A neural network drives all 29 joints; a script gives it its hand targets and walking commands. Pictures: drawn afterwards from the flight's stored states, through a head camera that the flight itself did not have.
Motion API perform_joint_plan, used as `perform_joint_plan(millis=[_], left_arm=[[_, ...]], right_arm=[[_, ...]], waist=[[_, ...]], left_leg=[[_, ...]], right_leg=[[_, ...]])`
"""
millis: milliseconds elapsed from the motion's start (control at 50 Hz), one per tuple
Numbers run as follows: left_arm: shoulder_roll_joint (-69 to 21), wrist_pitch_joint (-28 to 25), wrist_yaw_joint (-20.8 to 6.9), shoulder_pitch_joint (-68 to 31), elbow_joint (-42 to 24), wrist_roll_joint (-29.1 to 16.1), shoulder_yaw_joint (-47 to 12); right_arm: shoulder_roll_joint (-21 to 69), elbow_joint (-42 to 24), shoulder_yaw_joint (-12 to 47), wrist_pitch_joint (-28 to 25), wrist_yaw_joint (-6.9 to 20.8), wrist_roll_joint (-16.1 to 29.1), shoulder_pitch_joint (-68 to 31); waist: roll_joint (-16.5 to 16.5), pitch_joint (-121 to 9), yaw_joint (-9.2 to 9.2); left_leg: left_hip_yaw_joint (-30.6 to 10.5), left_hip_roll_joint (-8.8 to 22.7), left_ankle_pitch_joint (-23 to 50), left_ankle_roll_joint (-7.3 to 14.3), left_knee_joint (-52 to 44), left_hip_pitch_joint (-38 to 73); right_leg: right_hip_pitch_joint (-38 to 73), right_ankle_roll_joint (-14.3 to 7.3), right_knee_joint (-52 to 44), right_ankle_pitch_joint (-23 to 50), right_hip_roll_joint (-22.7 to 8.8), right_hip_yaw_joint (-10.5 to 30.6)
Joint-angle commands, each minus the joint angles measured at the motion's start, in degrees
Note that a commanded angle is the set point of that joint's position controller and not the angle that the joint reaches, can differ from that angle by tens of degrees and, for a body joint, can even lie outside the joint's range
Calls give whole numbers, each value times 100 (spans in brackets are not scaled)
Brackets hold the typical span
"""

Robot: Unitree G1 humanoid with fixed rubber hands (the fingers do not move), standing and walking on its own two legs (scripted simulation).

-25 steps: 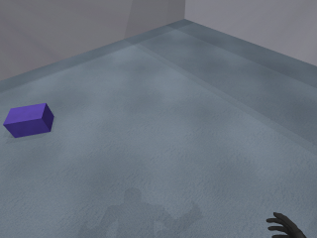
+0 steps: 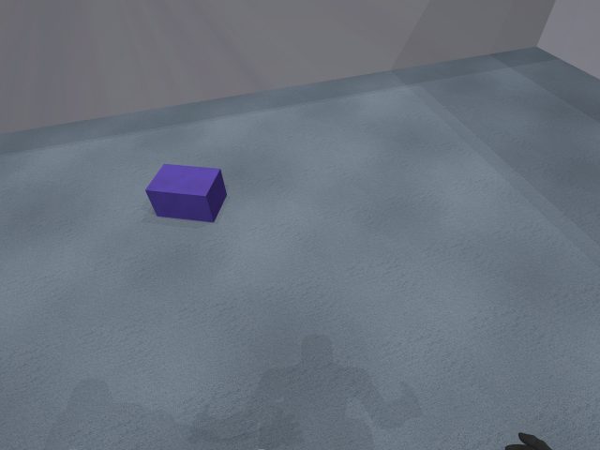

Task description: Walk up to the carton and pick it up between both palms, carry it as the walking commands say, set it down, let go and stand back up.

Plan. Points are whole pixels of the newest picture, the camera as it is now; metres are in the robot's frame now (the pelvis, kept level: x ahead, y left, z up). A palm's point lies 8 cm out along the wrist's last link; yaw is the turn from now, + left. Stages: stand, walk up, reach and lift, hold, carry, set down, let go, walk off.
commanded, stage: walk up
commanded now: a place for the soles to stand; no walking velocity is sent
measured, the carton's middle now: (188, 192) +1.39 +0.60 -0.68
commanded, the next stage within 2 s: none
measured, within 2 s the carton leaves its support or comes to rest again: neither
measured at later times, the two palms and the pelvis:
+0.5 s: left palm (40, 422) +0.20 +0.40 -0.09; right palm (442, 319) +0.38 -0.23 -0.12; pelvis +0.21 +0.06 -0.02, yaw +15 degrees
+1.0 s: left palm (28, 333) +0.35 +0.50 -0.10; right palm (365, 223) +0.59 -0.12 -0.09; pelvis +0.38 +0.16 -0.01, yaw +19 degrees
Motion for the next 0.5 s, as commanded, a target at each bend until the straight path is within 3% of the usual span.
perform_joint_plan(millis=[0, 20, 40, 60, 80, 100, 120, 140, 160, 180, 200, 240, 260, 280, 300, 340, 360, 380, 400, 420, 440, 460, 480], left_arm=[[1845, -97, -1, 208, -294, -41, 489], [1884, -70, -48, 158, -201, -16, 452], [1936, -29, -39, 25, -336, -67, 448], [1883, 18, -31, 138, -311, -85, 412], [1851, 41, -59, -51, -356, -114, 366], [1779, 76, -62, -116, -362, -140, 280], [1432, 81, -35, 27, -456, -182, 212], [1062, 59, -45, -140, -569, -254, 55], [833, 25, -76, -365, -909, -183, -9], [1547, 48, -64, -641, -849, -197, 104], [1551, 71, -88, -576, -732, -239, 102], [1415, 64, -100, -192, -415, -276, 25], [1438, 66, -120, 121, -297, -201, 11], [1468, 101, -115, 162, -293, -144, 60], [1438, 94, -121, 43, -240, -80, 72], [1450, 24, -147, 85, -313, -49, 147], [1462, -21, -145, 226, -195, -31, 206], [1528, -58, -153, 502, -28, -15, 307], [1667, -57, -128, 1065, 93, -23, 376], [2002, -103, -52, 1544, 157, 30, 505], [2486, -132, -30, 1209, -51, 71, 633], [2482, -90, -37, 327, -356, -54, 550], [2142, -77, -48, 112, -466, -63, 484]], right_arm=[[-889, -716, -274, -296, 78, 107, -1330], [-717, -710, -212, -298, 101, 94, -1423], [-714, -702, -253, -316, 132, 84, -1443], [-773, -675, -244, -314, 126, 48, -1448], [-754, -545, -256, -312, 85, 48, -1179], [-827, -359, -297, -325, 41, 77, -774], [-981, -154, -369, -320, -31, 3, 96], [-1499, 38, -597, -297, -126, -82, 972], [-2166, -106, -726, -358, -267, 79, 1211], [-2174, -217, -669, -373, -310, 342, 791], [-1939, -140, -592, -371, -342, 296, 621], [-1549, -386, -419, -430, -383, 302, 27], [-1522, -408, -415, -430, -383, 258, -153], [-1574, -586, -416, -427, -352, 176, -255], [-1517, -591, -373, -459, -360, 155, -208], [-1494, -677, -394, -460, -282, 128, -352], [-1446, -777, -413, -455, -280, 151, -597], [-1262, -832, -316, -438, -254, 157, -763], [-1244, -904, -342, -421, -258, 160, -1041], [-790, -937, -150, -427, -267, 119, -922], [-665, -881, -87, -464, -309, 91, -834], [-1135, -716, -208, -478, -346, 54, -593], [-1241, -594, -251, -510, -332, 82, -414]], waist=[[-1149, 614, 291], [-1177, 607, 311], [-1280, 317, 200], [-1159, -40, 258], [-1167, -202, -5], [-1059, -355, -228], [-573, -783, -605], [447, -1076, -1238], [1813, -1116, -1229], [365, -1085, -1023], [-167, -874, -828], [47, -560, -410], [314, -560, -274], [229, -527, -314], [434, -428, -329], [756, -215, -288], [469, -351, -107], [367, -410, 108], [-82, -608, 465], [-1238, -326, 795], [-1792, 278, 693], [-1464, 352, 295], [-830, 631, 207]], left_leg=[[95, 576, 285, 34, -1208, -1168], [386, 513, 202, 50, -1714, -820], [343, 517, 253, 94, -2134, -323], [708, 236, 335, 148, -2309, -115], [996, 62, 650, 247, -2604, 689], [1236, -135, 719, 308, -2637, 1716], [982, -337, 509, 687, -2432, 2990], [-750, 559, -766, 1229, -3061, 4232], [-3538, 1816, -1019, 1572, -3849, 4662], [-3682, 2012, -424, 1779, -3696, 4022], [-2865, 1863, 443, 1660, -3448, 3946], [-1983, 1533, 845, 1535, -3415, 2671], [-1582, 1354, 581, 1560, -3501, 1926], [-1632, 1258, 139, 1685, -3499, 1822], [-1773, 1507, 69, 1766, -3528, 1525], [-1616, 1366, -464, 1707, -3594, 780], [-1644, 1326, -1046, 1555, -3381, -29], [-1302, 953, -1443, 1297, -3011, -528], [-1098, 695, -1948, 1041, -2171, -1113], [-494, -141, -2332, 728, -496, -2146], [-294, -553, -1579, 469, 843, -2720], [-635, -16, -1261, 354, 1163, -2281], [-585, 266, -584, 163, 1078, -2249]], right_leg=[[1028, -1129, -1802, 1502, -1327, 793], [1092, -1149, -1607, 1941, -1171, 380], [1114, -1043, -1489, 2107, -1154, 126], [1429, -1046, -1297, 2403, -1075, -19], [918, -954, -975, 2817, -1034, -313], [233, -860, -246, 3117, -717, -669], [-557, -733, 882, 3469, -596, -698], [-2036, -536, 2821, 2458, -298, -685], [-3580, -374, 3869, -1014, 473, 49], [-3309, -452, 3773, -873, 93, 818], [-3462, -452, 3636, -495, -117, 933], [-2694, -435, 2741, -329, -310, 1076], [-2112, -368, 2295, -414, -312, 899], [-2006, -305, 1947, -553, -136, 790], [-1966, -279, 1770, -384, -196, 845], [-1453, -219, 1185, 114, -53, 676], [-500, -288, 826, 829, 12, 658], [167, -353, 741, 1204, 187, 631], [986, -473, 570, 570, 237, 805], [1103, -657, -922, -1612, -721, 2270], [770, -1284, -2683, -4287, -2194, 4887], [431, -1807, -2729, -4130, -2375, 5402], [337, -1678, -2484, -3416, -2046, 4390]])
